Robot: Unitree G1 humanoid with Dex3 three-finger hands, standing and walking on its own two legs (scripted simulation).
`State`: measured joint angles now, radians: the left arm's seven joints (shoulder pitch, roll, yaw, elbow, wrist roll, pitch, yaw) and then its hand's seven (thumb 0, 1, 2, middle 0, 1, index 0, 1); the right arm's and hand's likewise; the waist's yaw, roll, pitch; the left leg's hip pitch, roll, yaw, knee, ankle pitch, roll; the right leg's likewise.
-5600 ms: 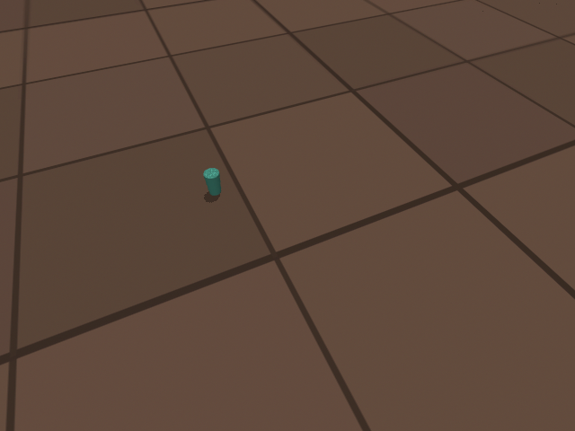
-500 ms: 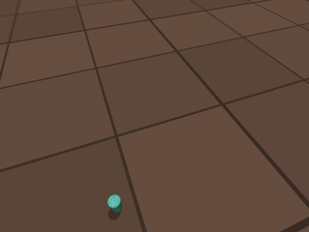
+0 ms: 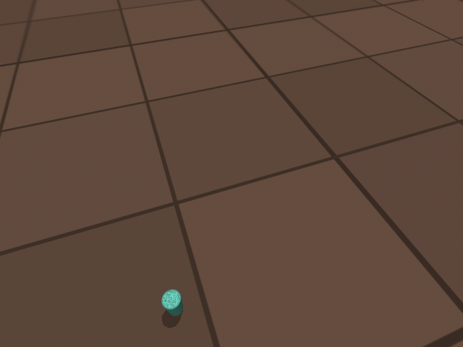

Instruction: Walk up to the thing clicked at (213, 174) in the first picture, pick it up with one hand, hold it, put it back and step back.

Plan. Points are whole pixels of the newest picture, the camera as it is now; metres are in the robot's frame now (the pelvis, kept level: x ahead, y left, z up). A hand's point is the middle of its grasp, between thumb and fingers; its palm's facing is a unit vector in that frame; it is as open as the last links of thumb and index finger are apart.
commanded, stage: stand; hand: left
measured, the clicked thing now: (173, 304) +0.40 +0.25 -0.72
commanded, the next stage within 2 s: rise first in 1.80 s
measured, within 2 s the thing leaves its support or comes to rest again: neither
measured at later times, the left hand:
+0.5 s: hand out of the picture +0.07 +0.25 -0.16, palm faces -0.03 -0.94 -0.35, open 7.4 cm
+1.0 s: hand out of the picture +0.08 +0.25 -0.16, palm faces -0.03 -0.94 -0.35, open 7.4 cm
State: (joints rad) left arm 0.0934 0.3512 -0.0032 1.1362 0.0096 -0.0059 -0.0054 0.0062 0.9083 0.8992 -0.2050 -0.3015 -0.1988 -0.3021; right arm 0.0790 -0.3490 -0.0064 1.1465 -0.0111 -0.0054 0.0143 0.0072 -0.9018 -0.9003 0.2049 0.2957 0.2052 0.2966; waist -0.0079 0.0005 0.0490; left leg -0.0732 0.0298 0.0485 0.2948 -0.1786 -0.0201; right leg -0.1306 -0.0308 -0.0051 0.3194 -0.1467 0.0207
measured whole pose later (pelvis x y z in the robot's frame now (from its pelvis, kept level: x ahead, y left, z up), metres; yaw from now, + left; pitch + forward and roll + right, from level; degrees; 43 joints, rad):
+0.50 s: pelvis +0.00 +0.00 +0.00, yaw +0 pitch -2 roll +0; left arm 0.11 0.35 0.00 1.13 0.01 -0.01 -0.01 0.01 0.91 0.90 -0.21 -0.30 -0.20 -0.30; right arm 0.11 -0.35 0.00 1.15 -0.01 0.00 0.02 0.01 -0.90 -0.90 0.20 0.30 0.20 0.30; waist -0.01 0.00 0.05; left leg -0.09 0.04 0.04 0.31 -0.18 -0.03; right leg -0.14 -0.02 -0.01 0.32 -0.15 0.01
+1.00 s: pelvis +0.01 +0.00 +0.00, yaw +0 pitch -2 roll +0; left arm 0.11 0.35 -0.01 1.12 0.01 -0.01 -0.01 0.01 0.91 0.90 -0.21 -0.30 -0.20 -0.30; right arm 0.11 -0.35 0.00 1.13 -0.01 0.00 0.01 0.01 -0.90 -0.90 0.20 0.30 0.21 0.30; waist -0.01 0.00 0.05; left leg -0.08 0.04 0.04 0.30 -0.19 -0.03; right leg -0.13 -0.03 -0.01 0.33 -0.16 0.02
